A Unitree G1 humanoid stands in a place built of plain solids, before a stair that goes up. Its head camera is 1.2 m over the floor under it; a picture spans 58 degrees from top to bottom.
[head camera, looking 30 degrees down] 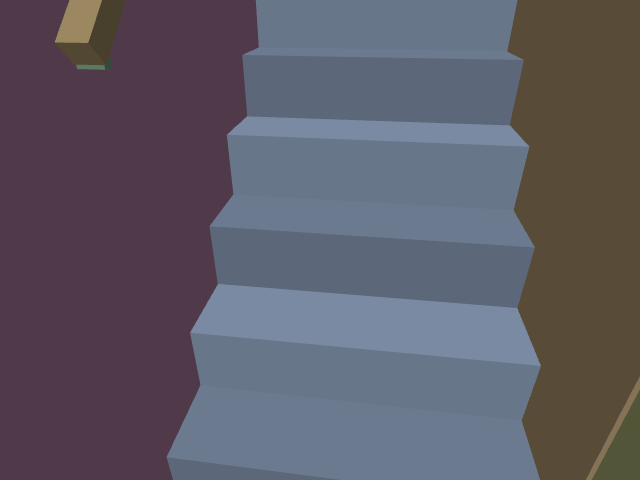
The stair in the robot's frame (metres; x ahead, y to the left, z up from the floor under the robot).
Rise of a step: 0.20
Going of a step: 0.23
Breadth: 0.90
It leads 8 degrees to the right of straight ahead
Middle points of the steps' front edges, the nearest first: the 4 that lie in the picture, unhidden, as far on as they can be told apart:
0.82 -0.10 0.41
1.04 -0.13 0.61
1.27 -0.16 0.81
1.49 -0.18 1.02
